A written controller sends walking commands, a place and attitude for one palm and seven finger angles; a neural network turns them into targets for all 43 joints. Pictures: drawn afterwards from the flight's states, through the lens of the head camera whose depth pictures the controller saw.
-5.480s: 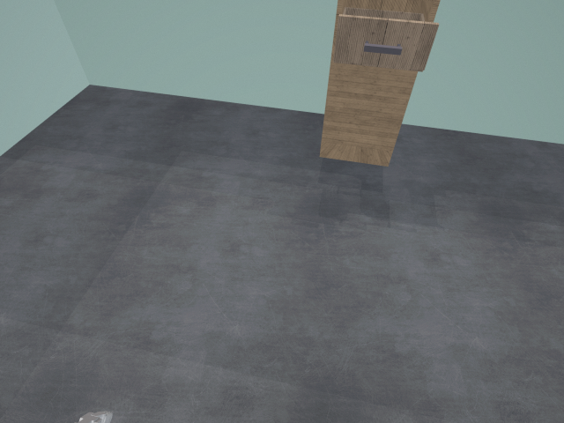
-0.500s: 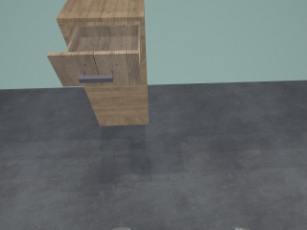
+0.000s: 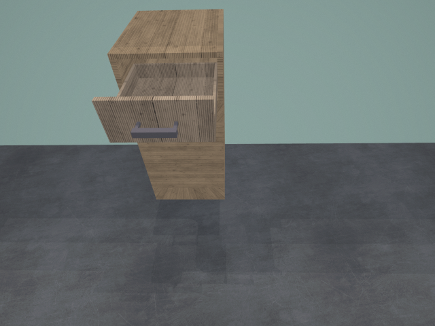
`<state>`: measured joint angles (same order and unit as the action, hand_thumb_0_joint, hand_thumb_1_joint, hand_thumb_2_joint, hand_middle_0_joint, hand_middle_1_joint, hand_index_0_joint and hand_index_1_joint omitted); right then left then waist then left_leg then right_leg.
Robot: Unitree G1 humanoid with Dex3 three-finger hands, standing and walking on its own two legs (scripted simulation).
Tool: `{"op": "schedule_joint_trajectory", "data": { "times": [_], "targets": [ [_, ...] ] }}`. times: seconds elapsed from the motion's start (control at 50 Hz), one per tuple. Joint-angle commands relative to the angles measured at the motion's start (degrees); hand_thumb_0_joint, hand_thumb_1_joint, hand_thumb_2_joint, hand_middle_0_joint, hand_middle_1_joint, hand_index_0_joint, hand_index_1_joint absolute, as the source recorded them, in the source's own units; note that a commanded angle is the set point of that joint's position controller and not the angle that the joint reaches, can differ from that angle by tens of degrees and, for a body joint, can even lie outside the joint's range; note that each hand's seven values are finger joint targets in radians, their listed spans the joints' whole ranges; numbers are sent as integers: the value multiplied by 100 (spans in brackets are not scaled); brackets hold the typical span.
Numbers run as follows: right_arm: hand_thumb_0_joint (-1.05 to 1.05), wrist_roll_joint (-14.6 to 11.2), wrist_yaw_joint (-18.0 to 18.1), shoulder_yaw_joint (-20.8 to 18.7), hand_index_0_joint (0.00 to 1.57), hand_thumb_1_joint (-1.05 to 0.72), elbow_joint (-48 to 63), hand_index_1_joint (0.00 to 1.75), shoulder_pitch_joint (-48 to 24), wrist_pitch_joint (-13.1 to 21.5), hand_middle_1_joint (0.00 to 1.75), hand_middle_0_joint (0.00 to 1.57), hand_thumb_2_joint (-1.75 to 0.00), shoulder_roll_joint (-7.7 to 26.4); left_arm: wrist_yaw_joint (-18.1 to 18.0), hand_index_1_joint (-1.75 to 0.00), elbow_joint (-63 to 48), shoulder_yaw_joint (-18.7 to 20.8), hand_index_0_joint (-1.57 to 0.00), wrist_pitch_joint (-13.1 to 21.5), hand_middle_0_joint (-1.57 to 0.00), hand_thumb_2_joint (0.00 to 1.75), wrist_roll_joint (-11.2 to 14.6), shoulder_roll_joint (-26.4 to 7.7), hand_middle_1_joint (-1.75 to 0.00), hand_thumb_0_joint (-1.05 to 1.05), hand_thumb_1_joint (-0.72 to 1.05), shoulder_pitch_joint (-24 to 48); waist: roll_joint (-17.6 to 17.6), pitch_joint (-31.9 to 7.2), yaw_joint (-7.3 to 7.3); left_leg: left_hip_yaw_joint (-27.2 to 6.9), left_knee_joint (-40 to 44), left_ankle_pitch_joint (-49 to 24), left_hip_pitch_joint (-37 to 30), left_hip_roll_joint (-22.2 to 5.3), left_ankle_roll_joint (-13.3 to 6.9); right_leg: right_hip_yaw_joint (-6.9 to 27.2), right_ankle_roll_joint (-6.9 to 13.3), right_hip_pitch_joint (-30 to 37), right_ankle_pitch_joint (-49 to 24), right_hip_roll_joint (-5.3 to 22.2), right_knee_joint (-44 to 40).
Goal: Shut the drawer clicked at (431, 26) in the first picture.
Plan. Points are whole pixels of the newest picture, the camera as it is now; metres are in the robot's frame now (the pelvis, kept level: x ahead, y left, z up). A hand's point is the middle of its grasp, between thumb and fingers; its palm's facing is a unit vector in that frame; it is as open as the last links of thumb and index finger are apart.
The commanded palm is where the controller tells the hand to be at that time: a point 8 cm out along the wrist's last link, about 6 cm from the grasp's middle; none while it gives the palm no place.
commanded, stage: take the last steps up to it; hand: left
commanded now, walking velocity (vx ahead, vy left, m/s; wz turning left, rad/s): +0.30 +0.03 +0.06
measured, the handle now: (155, 128) +0.64 +0.23 -0.01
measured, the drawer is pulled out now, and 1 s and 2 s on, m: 0.25 0.25 0.25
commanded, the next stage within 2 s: come to a stop and stand still in 0.70 s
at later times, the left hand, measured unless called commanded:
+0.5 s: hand out of the picture +0.11 +0.25 -0.17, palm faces +0.07 -0.99 -0.15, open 7.4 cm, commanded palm none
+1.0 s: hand (152, 230) +0.38 +0.21 -0.16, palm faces +0.02 -0.98 -0.22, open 7.2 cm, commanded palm none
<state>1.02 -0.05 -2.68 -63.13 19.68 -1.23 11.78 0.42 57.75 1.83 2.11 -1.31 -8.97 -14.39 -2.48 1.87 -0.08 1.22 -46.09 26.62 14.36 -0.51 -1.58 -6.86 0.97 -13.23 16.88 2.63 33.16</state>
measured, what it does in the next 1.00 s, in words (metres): walks ahead: left foot, then right foot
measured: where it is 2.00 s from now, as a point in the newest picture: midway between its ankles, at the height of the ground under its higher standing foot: outside the picture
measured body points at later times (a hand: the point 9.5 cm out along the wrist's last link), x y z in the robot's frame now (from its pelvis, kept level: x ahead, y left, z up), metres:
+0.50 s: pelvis +0.14 +0.07 +0.01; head +0.16 +0.09 +0.46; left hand +0.11 +0.30 -0.16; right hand +0.20 -0.16 -0.13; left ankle +0.17 +0.16 -0.73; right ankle +0.09 -0.06 -0.65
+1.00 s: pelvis +0.28 +0.04 +0.00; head +0.31 +0.02 +0.45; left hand +0.38 +0.26 -0.14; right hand +0.26 -0.18 -0.17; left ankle +0.24 +0.16 -0.69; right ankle +0.33 -0.06 -0.73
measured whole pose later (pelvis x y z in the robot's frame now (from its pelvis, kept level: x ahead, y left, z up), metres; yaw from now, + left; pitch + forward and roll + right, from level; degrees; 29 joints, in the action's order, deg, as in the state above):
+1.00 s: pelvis +0.28 +0.04 +0.00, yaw +0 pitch -2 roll +0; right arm -0.2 2.0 -2.5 -64.1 16.4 -1.4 8.3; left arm -2.2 58.4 2.1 1.1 -0.8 -7.2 -6.7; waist -2.0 5.3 -1.5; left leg 3.0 -51.1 30.5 17.6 -2.3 1.8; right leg -8.2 2.5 -16.8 12.9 2.7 31.4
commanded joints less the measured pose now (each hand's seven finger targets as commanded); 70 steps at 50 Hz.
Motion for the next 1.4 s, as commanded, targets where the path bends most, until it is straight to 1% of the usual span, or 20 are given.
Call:
{"op": "schedule_joint_trajectory", "data": {
  "times": [0.0,0.06,0.22,0.28,0.3,0.34,0.44,0.52,0.72,0.76,0.78,0.82,0.84,0.92,1.06,1.14,1.18,1.2,1.26,1.38],
  "targets": [
    [0,47,-104,-161,20,-90,656,30,-637,199,30,20,-90,385,-174,-30,68,219,-20,97,-20,90,-8,-940,-30,0,90,-759,1043,726,204,-278,-1735,-576,2328,-495,8,2465,710,355,2006,1964,-2756],
    [0,57,-139,-123,20,-90,482,30,-325,135,30,20,-90,103,-165,-30,91,140,-20,177,-20,90,-4,-674,-30,0,90,-676,960,654,-3,51,-1407,-1274,1826,-553,180,1130,484,-21,571,1446,-2645],
    [0,6,-232,-95,20,-90,789,30,-943,283,30,20,-90,-35,-144,-30,397,217,-20,198,-20,90,-40,-897,-30,0,90,-1016,1051,514,169,469,569,-1311,1167,-479,156,689,629,256,-31,1414,-2296],
    [0,25,-168,-118,20,-90,602,30,-339,393,30,20,-90,66,-136,-30,440,268,-20,120,-20,90,-13,-865,-30,0,90,-903,798,321,-126,733,1494,-1501,-170,-250,117,409,452,-107,29,1177,-1474],
    [0,39,-117,-171,20,-90,419,30,209,427,30,20,-90,317,-117,-30,430,235,-20,81,-20,90,-13,-716,-30,0,90,-949,235,115,-338,585,1752,-1234,-1082,-267,87,230,345,-537,0,899,-563],
    [0,96,36,-373,20,-90,184,30,1462,446,30,20,-90,1270,-57,-30,103,141,-20,69,-20,90,36,-196,-30,0,90,-895,-1704,-432,-679,-2615,3323,-246,-2122,-2369,-692,-140,-16,-2190,1732,-183,2607],
    [0,46,142,-115,20,-90,444,30,38,556,30,20,-90,291,16,-30,212,182,-20,-1,-20,90,-40,-226,-30,0,90,-483,-132,198,-97,-1063,3654,-1045,-404,-1852,-746,596,-24,-2000,199,538,3387],
    [0,-2,160,-73,20,-90,371,30,46,608,30,20,-90,285,12,-30,173,163,-20,-129,-20,90,-28,-171,-30,0,90,-493,-250,145,65,-326,3654,-2430,-605,-1620,-823,489,-186,-1880,-170,518,2615],
    [0,79,142,-127,20,-90,82,30,404,452,30,20,-90,383,-9,-30,-251,134,-20,-92,-20,90,-14,-223,-30,0,90,586,-317,429,-172,-44,2995,-3295,-897,-1614,-730,27,-111,-1168,-193,172,397],
    [0,53,146,-103,20,-90,32,30,321,423,30,20,-90,350,-17,-30,-56,168,-20,-23,-20,90,-17,-323,-30,0,90,44,-177,134,102,189,2234,-3350,-761,-1353,-479,-181,-37,-155,-702,-39,-398],
    [0,-1,128,-76,20,-90,19,30,343,442,30,20,-90,266,-41,-30,114,212,-20,50,-20,90,-21,-553,-30,0,90,-451,147,-175,318,405,1463,-3211,-388,-1070,-265,98,53,796,-1239,148,-673],
    [0,-93,148,18,20,-90,147,30,518,419,30,20,-90,-100,-158,-30,328,287,-20,108,-20,90,35,-1238,-30,0,90,-1222,1372,-871,386,677,-689,646,903,-93,238,2110,1032,2060,-5184,2188,-971],
    [0,-112,198,22,20,-90,110,30,412,315,30,20,-90,-70,-192,-30,296,230,-20,128,-20,90,74,-1186,-30,0,90,-916,1297,-983,305,85,-1000,934,606,-243,272,2052,1212,1493,-5936,2172,-1038],
    [0,-142,236,12,20,-90,40,30,172,33,30,20,-90,-219,-350,-30,-17,197,-20,-96,-20,90,0,-924,-30,0,90,280,693,-370,-3,-65,-648,494,427,-317,342,1116,1121,314,-5079,1809,-1031],
    [0,-60,140,-111,20,-90,458,30,-120,-119,30,20,-90,-27,-345,-30,-285,342,-20,-282,-20,90,-52,-1101,-30,0,90,483,1121,-481,7,47,-210,-86,477,-159,421,1001,1016,127,-3717,1630,-1094],
    [0,-43,119,-95,20,-90,450,30,147,10,30,20,-90,71,-299,-30,-305,306,-20,-351,-20,90,23,-1006,-30,0,90,521,1015,-619,-203,239,1954,-1710,-708,-176,352,732,417,-325,-1928,1103,-535],
    [0,47,126,-162,20,-90,732,30,-218,110,30,20,-90,754,-252,-30,-392,188,-20,-416,-20,90,92,-446,-30,0,90,231,-1236,-259,-72,-1707,3208,-2323,-137,-1871,-365,167,-213,-932,882,50,636],
    [0,54,159,-153,20,-90,839,30,-556,126,30,20,-90,827,-268,-30,-406,178,-20,-456,-20,90,41,-542,-30,0,90,227,-1311,-158,-50,-2150,3505,-2034,414,-2184,-744,552,-241,-765,1525,-50,1419],
    [0,59,258,-39,20,-90,840,30,-1109,161,30,20,-90,629,-175,-30,-45,207,-20,-452,-20,90,20,-615,-30,0,90,-23,-587,10,166,-1339,3377,-1802,182,-1637,-687,944,-247,-971,829,-43,2207],
    [0,17,288,-98,20,-90,544,30,-583,151,30,20,-90,693,-135,-30,84,137,-20,-442,-20,90,26,-582,-30,0,90,-18,-540,-184,-146,-1077,3202,-2701,-919,-1618,-717,744,-376,-1065,932,17,1599]
  ]
}}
